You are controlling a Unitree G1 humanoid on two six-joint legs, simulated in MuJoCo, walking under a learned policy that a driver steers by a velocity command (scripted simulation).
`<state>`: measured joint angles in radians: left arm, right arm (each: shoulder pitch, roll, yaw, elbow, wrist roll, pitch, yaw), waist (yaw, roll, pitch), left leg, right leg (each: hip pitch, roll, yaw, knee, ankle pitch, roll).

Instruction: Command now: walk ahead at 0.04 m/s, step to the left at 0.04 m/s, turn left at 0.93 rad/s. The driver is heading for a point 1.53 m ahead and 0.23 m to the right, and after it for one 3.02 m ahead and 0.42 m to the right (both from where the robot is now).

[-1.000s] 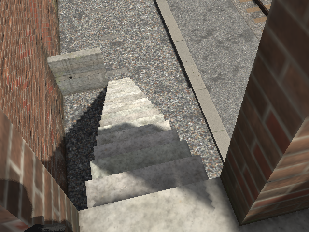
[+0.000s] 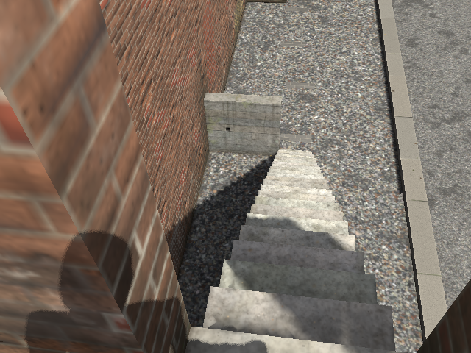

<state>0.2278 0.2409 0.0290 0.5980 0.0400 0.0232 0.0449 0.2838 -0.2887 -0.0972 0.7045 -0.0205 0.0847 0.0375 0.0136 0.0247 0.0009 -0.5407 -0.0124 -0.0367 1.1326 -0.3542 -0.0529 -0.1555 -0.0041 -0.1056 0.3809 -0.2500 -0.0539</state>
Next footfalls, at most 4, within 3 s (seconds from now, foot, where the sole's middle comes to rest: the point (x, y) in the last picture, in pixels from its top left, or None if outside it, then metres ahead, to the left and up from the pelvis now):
0.20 left None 0.07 0.12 -0.78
0.56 right None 0.02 -0.06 -0.78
1.02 left None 0.08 0.14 -0.78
1.56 right None -0.09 -0.05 -0.78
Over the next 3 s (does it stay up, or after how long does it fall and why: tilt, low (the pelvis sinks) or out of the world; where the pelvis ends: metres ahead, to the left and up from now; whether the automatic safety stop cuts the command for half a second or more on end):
stays up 0.03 -0.15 -0.01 its command is cut before an obstacle from the start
